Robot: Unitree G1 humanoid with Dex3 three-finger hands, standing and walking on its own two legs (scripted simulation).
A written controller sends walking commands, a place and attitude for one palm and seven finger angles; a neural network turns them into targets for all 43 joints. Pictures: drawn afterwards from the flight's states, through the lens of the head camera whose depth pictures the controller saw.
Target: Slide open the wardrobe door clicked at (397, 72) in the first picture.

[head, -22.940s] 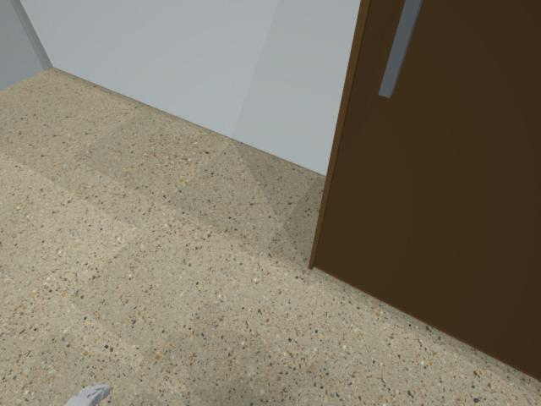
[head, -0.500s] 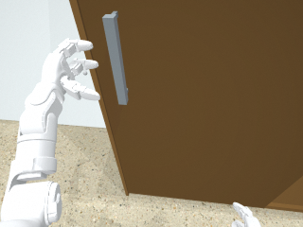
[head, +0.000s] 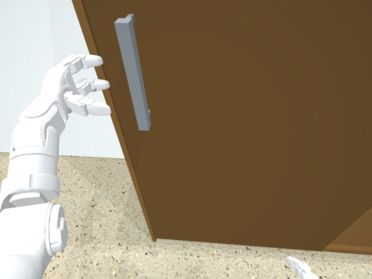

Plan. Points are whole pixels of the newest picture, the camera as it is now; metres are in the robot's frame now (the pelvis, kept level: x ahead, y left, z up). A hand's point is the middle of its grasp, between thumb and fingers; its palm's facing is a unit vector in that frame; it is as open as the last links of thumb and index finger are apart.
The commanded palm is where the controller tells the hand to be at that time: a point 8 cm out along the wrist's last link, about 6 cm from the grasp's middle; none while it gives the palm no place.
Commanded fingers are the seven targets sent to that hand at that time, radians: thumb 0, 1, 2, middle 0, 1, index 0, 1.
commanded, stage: move the hooked fingers beside the handle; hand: left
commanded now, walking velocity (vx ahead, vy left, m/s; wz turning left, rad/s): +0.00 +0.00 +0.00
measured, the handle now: (138, 78) +0.46 +0.11 +0.23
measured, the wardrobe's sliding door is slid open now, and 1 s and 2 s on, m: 0.00 0.00 0.00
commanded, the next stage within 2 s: feel for the door with the fingertips in 0.48 s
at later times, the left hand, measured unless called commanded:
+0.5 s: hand (100, 93) +0.40 +0.18 +0.24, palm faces -0.01 -1.00 -0.02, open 13.9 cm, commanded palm +0.38 +0.24 +0.24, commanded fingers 0.00 -0.50 0.30 -0.30 -1.20 -0.30 -1.20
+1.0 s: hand (124, 88) +0.41 +0.13 +0.24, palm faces -0.05 -1.00 +0.00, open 14.0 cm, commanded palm +0.38 +0.20 +0.24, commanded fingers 0.00 -0.50 0.30 -0.30 -1.20 -0.30 -1.20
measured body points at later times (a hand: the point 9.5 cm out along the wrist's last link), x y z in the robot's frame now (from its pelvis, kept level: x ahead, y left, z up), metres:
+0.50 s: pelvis +0.00 +0.00 +0.00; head -0.02 -0.01 +0.45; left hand +0.40 +0.23 +0.24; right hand +0.16 -0.23 -0.09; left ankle +0.01 +0.12 -0.74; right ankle -0.06 -0.09 -0.74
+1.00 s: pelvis +0.00 +0.00 +0.00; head -0.03 -0.02 +0.45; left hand +0.40 +0.19 +0.25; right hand +0.15 -0.24 -0.10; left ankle +0.01 +0.12 -0.74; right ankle -0.06 -0.09 -0.74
